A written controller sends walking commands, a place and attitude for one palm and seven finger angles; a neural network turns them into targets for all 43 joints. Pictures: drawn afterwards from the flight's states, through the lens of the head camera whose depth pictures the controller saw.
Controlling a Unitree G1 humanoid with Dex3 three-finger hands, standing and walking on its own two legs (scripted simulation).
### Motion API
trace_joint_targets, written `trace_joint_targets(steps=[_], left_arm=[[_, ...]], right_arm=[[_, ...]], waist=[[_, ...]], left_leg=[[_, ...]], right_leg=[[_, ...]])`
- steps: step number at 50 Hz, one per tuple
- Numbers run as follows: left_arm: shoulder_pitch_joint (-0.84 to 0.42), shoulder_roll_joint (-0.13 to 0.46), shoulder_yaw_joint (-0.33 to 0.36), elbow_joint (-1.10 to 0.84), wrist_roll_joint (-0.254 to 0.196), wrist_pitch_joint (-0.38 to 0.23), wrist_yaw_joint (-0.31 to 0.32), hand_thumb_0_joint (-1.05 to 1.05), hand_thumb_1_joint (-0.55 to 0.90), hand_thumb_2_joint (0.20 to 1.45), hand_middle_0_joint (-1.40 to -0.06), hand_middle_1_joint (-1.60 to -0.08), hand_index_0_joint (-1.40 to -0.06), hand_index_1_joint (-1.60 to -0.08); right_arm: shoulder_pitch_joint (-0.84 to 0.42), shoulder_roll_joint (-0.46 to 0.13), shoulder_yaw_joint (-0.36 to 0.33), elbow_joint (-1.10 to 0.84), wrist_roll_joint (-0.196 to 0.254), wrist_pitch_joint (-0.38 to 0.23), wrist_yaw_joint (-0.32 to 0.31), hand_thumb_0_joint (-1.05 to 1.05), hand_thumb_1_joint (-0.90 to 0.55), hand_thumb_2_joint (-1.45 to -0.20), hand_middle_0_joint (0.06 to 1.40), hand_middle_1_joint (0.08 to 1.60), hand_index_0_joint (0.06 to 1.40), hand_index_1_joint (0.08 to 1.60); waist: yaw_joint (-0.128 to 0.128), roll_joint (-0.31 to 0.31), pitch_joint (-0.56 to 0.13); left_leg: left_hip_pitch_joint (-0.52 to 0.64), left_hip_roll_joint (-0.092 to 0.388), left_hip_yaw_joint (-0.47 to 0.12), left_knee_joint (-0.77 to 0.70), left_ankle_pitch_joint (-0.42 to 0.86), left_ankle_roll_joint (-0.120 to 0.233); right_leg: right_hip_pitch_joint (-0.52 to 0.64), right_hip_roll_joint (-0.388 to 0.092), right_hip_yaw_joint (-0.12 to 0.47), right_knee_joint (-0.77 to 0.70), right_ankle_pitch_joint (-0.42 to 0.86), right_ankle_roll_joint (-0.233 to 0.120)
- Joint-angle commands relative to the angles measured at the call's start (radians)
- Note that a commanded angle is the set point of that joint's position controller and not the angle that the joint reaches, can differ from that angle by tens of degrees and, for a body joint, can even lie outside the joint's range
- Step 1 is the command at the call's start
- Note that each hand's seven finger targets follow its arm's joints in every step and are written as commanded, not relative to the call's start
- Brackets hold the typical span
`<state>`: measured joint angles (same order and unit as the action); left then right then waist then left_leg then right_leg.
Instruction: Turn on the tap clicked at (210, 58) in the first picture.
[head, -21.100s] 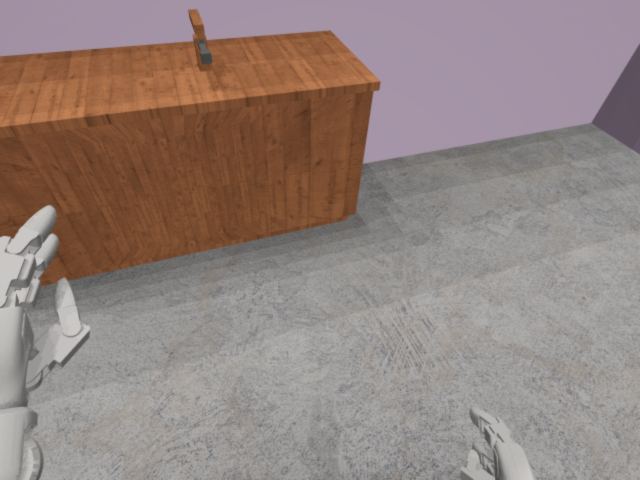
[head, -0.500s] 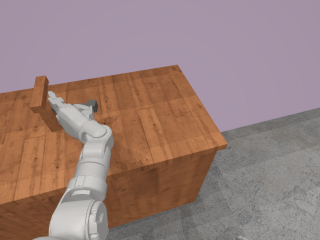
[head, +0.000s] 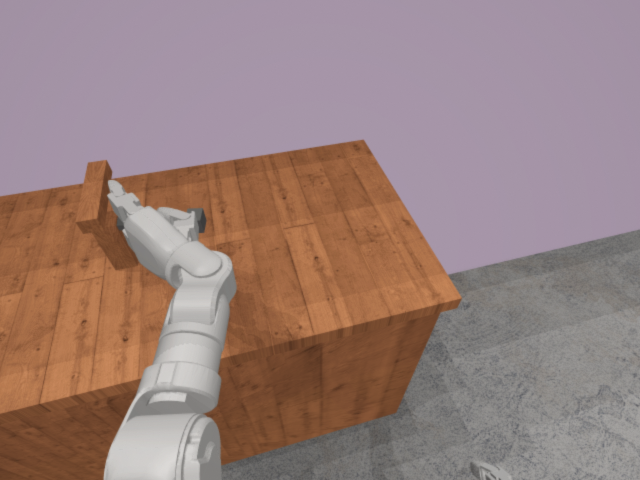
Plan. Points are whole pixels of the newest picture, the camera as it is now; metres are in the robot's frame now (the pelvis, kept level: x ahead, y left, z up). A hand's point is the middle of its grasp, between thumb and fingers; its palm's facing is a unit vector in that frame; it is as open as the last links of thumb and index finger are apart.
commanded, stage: lift the hand up off the lever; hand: left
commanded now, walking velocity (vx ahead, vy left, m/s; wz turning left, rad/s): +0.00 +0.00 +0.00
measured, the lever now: (195, 220) +0.49 +0.22 +0.04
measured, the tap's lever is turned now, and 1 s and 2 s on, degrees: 78 78 78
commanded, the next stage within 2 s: draw the hand back beside the body in 0.14 s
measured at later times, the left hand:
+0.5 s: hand (201, 242) +0.36 +0.16 +0.13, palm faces +0.35 -0.93 -0.10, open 7.8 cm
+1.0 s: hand (133, 298) +0.27 +0.20 +0.15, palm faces +0.21 -0.94 -0.26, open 7.6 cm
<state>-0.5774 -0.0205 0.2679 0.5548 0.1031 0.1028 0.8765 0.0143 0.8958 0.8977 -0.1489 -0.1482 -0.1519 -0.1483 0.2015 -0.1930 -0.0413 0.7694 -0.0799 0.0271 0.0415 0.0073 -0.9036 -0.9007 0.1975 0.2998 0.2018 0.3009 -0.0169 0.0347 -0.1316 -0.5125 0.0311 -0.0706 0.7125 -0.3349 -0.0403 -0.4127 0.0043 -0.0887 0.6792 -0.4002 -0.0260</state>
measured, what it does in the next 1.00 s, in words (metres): stands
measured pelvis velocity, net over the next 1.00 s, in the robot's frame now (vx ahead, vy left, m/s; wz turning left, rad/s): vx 0.00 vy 0.01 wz -0.05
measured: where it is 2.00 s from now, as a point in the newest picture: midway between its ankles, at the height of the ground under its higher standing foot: outside the picture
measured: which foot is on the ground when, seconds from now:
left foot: down 0.00-1.00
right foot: down 0.00-1.00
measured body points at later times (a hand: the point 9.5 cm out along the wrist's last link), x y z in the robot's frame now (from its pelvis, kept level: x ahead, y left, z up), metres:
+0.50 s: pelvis +0.00 +0.00 +0.01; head -0.02 -0.01 +0.46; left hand +0.34 +0.21 +0.13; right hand +0.13 -0.25 -0.09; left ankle +0.01 +0.14 -0.72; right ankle -0.04 -0.10 -0.72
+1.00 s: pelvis +0.00 +0.01 +0.03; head -0.03 -0.01 +0.47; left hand +0.25 +0.25 +0.17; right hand +0.18 -0.21 -0.06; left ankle +0.01 +0.14 -0.72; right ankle -0.04 -0.10 -0.72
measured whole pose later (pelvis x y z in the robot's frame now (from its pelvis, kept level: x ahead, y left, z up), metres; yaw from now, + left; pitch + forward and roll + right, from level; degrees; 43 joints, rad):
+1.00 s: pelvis +0.00 +0.01 +0.03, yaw -3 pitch -5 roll +0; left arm 0.16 0.28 0.12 -0.10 -0.06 -0.10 0.08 0.01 0.89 0.90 -0.18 -0.24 -0.19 -0.24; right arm 0.16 -0.20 0.03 0.62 0.01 -0.05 -0.06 0.01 -0.90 -0.90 0.20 0.30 0.20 0.30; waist 0.04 0.05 0.02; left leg -0.12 0.03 0.00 0.43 -0.22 -0.02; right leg -0.05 0.00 -0.03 0.40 -0.27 -0.01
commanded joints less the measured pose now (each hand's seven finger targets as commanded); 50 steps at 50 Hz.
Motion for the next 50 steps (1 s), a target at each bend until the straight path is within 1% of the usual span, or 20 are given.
trace_joint_targets(steps=[1, 4, 5, 9, 10, 12, 13, 14, 15, 18, 21, 22, 23, 24, 26, 34, 36, 40, 45, 50], left_arm=[[-0.432, 0.089, -0.051, -0.204, 0.030, -0.039, 0.005, 0.000, 0.900, 0.900, -0.150, -0.150, -0.150, -0.150], [-0.400, 0.084, -0.051, -0.243, 0.035, -0.040, 0.014, 0.000, 0.900, 0.900, -0.150, -0.150, -0.150, -0.150], [-0.384, 0.134, -0.006, -0.225, 0.039, -0.038, 0.015, 0.000, 0.900, 0.900, -0.150, -0.150, -0.150, -0.150], [-0.424, 0.100, -0.047, -0.250, 0.046, -0.041, 0.014, 0.000, 0.900, 0.900, -0.150, -0.150, -0.150, -0.150], [-0.408, 0.144, -0.007, -0.240, 0.046, -0.040, 0.014, 0.000, 0.900, 0.900, -0.150, -0.150, -0.150, -0.150], [-0.446, 0.093, -0.059, -0.259, 0.049, -0.044, 0.012, 0.000, 0.900, 0.900, -0.150, -0.150, -0.150, -0.150], [-0.362, 0.080, -0.238, -0.340, 0.081, -0.060, -0.151, 0.000, 0.900, 0.900, -0.151, -0.153, -0.151, -0.153], [-0.332, 0.171, -0.153, -0.367, 0.057, -0.075, -0.222, 0.000, 0.900, 0.900, -0.152, -0.156, -0.152, -0.156], [-0.291, 0.210, -0.143, -0.418, 0.038, -0.087, -0.287, 0.000, 0.900, 0.900, -0.153, -0.159, -0.153, -0.159], [-0.096, 0.265, -0.123, -0.445, -0.064, -0.116, -0.498, 0.000, 0.900, 0.900, -0.156, -0.168, -0.156, -0.168], [0.048, 0.296, -0.030, -0.490, -0.166, -0.086, -0.533, 0.000, 0.900, 0.900, -0.159, -0.177, -0.159, -0.177], [0.063, 0.288, -0.029, -0.521, -0.178, -0.077, -0.518, 0.000, 0.900, 0.900, -0.160, -0.180, -0.160, -0.180], [0.222, 0.461, -0.049, -0.453, -0.118, -0.108, -0.607, 0.000, 0.900, 0.900, -0.161, -0.183, -0.161, -0.183], [0.229, 0.474, -0.025, -0.508, -0.144, -0.135, -0.651, 0.000, 0.900, 0.900, -0.162, -0.186, -0.162, -0.186], [0.142, 0.481, -0.071, -0.663, -0.149, -0.189, -0.703, 0.000, 0.900, 0.900, -0.164, -0.192, -0.164, -0.192], [0.269, 0.426, -0.144, -0.714, -0.153, -0.263, -0.749, 0.000, 0.900, 0.900, -0.172, -0.216, -0.172, -0.216], [0.304, 0.415, -0.150, -0.719, -0.150, -0.274, -0.756, 0.000, 0.900, 0.900, -0.174, -0.222, -0.174, -0.222], [0.420, 0.491, -0.050, -0.737, -0.154, -0.282, -0.760, 0.000, 0.900, 0.900, -0.178, -0.234, -0.178, -0.234], [0.473, 0.509, -0.014, -0.864, -0.158, -0.284, -0.767, 0.000, 0.900, 0.900, -0.183, -0.249, -0.183, -0.249], [0.567, 0.486, -0.014, -0.933, -0.162, -0.269, -0.773, 0.000, 0.900, 0.900, -0.188, -0.264, -0.188, -0.264]], right_arm=[[-0.078, -0.119, -0.029, -0.122, 0.007, -0.037, -0.008, 0.000, -0.900, -0.900, 0.200, 0.300, 0.200, 0.300], [-0.079, -0.113, -0.031, -0.131, 0.001, -0.040, -0.004, 0.000, -0.900, -0.900, 0.200, 0.300, 0.200, 0.300], [-0.081, -0.119, -0.035, -0.123, 0.002, -0.036, -0.009, 0.000, -0.900, -0.900, 0.200, 0.300, 0.200, 0.300], [-0.093, -0.112, -0.030, -0.129, 0.002, -0.037, -0.010, 0.000, -0.900, -0.900, 0.200, 0.300, 0.200, 0.300], [-0.097, -0.117, -0.035, -0.122, 0.004, -0.034, -0.014, 0.000, -0.900, -0.900, 0.200, 0.300, 0.200, 0.300], [-0.102, -0.109, -0.031, -0.125, 0.004, -0.039, -0.014, 0.000, -0.900, -0.900, 0.200, 0.300, 0.200, 0.300], [-0.068, -0.126, -0.033, -0.146, 0.015, -0.019, -0.032, 0.000, -0.900, -0.900, 0.200, 0.300, 0.200, 0.300], [-0.060, -0.129, -0.038, -0.172, 0.030, -0.015, -0.051, 0.000, -0.900, -0.900, 0.200, 0.300, 0.200, 0.300], [-0.059, -0.130, -0.032, -0.183, 0.040, -0.004, -0.067, 0.000, -0.900, -0.900, 0.200, 0.300, 0.200, 0.300], [-0.066, -0.127, -0.011, -0.227, 0.069, 0.007, -0.097, 0.000, -0.900, -0.900, 0.200, 0.300, 0.200, 0.300], [-0.117, -0.121, 0.012, -0.271, 0.090, 0.005, -0.115, 0.000, -0.900, -0.900, 0.200, 0.300, 0.200, 0.300], [-0.134, -0.120, 0.016, -0.279, 0.094, -0.003, -0.117, 0.000, -0.900, -0.900, 0.200, 0.300, 0.200, 0.300], [-0.049, -0.131, 0.004, -0.256, 0.089, -0.010, -0.100, 0.000, -0.900, -0.900, 0.200, 0.300, 0.200, 0.300], [-0.064, -0.134, 0.004, -0.284, 0.097, -0.015, -0.098, 0.000, -0.900, -0.900, 0.200, 0.300, 0.200, 0.300], [-0.102, -0.130, 0.012, -0.305, 0.103, -0.039, -0.098, 0.000, -0.900, -0.900, 0.200, 0.300, 0.200, 0.300], [-0.124, -0.145, 0.015, -0.285, 0.097, -0.127, -0.104, 0.000, -0.900, -0.900, 0.200, 0.300, 0.200, 0.300], [-0.129, -0.142, 0.017, -0.279, 0.098, -0.131, -0.103, 0.000, -0.900, -0.900, 0.200, 0.300, 0.200, 0.300], [-0.140, -0.149, 0.018, -0.276, 0.092, -0.125, -0.106, 0.000, -0.900, -0.900, 0.200, 0.300, 0.200, 0.300], [-0.157, -0.134, 0.026, -0.292, 0.088, -0.122, -0.106, 0.000, -0.900, -0.900, 0.200, 0.300, 0.200, 0.300], [-0.164, -0.128, 0.032, -0.303, 0.083, -0.128, -0.105, 0.000, -0.900, -0.900, 0.200, 0.300, 0.200, 0.300]], waist=[[-0.016, -0.046, -0.250], [-0.001, -0.053, -0.286], [0.005, -0.056, -0.274], [-0.006, -0.070, -0.268], [0.002, -0.052, -0.261], [-0.009, -0.041, -0.264], [-0.046, -0.087, -0.284], [-0.020, -0.080, -0.316], [-0.004, -0.022, -0.323], [0.015, -0.085, -0.248], [0.067, -0.060, -0.167], [0.067, -0.076, -0.138], [0.024, -0.099, -0.081], [0.041, -0.097, -0.077], [0.031, 0.045, -0.054], [0.023, -0.033, 0.013], [0.029, 0.014, 0.031], [0.054, -0.030, 0.027], [0.062, 0.037, 0.027], [0.065, 0.029, 0.036]], left_leg=[[0.192, -0.031, 0.046, -0.052, 0.328, 0.035], [0.201, -0.032, 0.053, -0.041, 0.364, 0.036], [0.198, -0.029, 0.049, -0.047, 0.360, 0.035], [0.189, -0.031, 0.055, -0.041, 0.352, 0.038], [0.188, -0.029, 0.049, -0.048, 0.338, 0.036], [0.198, -0.030, 0.052, -0.045, 0.336, 0.036], [0.242, -0.029, 0.074, -0.043, 0.363, 0.049], [0.255, -0.032, 0.083, -0.049, 0.382, 0.059], [0.283, -0.031, 0.079, -0.062, 0.401, 0.058], [0.275, -0.030, 0.087, -0.096, 0.375, 0.065], [0.263, -0.032, 0.088, -0.144, 0.309, 0.061], [0.260, -0.032, 0.088, -0.153, 0.288, 0.061], [0.321, -0.012, 0.089, -0.188, 0.258, 0.065], [0.322, -0.016, 0.093, -0.207, 0.265, 0.070], [0.390, -0.023, 0.091, -0.235, 0.258, 0.066], [0.478, -0.014, 0.070, -0.295, 0.206, 0.072], [0.483, -0.015, 0.064, -0.314, 0.195, 0.066], [0.465, -0.013, 0.062, -0.329, 0.219, 0.067], [0.471, -0.010, 0.063, -0.333, 0.251, 0.061], [0.479, -0.005, 0.061, -0.330, 0.296, 0.061]], right_leg=[[0.071, 0.003, -0.002, -0.101, 0.379, -0.008], [0.095, 0.003, -0.003, -0.093, 0.425, -0.007], [0.095, 0.003, -0.002, -0.098, 0.416, -0.007], [0.096, -0.003, 0.002, -0.098, 0.425, -0.004], [0.091, -0.001, 0.004, -0.103, 0.398, -0.007], [0.080, -0.002, 0.004, -0.100, 0.394, -0.006], [0.103, 0.002, 0.032, -0.074, 0.473, -0.008], [0.144, 0.002, 0.041, -0.088, 0.519, -0.011], [0.172, 0.003, 0.048, -0.087, 0.541, -0.013], [0.223, 0.006, 0.055, -0.117, 0.587, -0.001], [0.258, 0.006, 0.049, -0.173, 0.504, 0.007], [0.252, 0.009, 0.047, -0.190, 0.471, 0.011], [0.246, -0.006, 0.062, -0.216, 0.473, 0.011], [0.272, -0.006, 0.062, -0.228, 0.481, 0.008], [0.253, -0.006, 0.069, -0.255, 0.436, 0.002], [0.235, 0.007, 0.062, -0.331, 0.325, 0.002], [0.237, 0.008, 0.058, -0.337, 0.298, -0.003], [0.280, 0.001, 0.055, -0.345, 0.324, -0.003], [0.300, -0.003, 0.055, -0.348, 0.343, -0.007], [0.306, -0.004, 0.052, -0.348, 0.384, -0.006]])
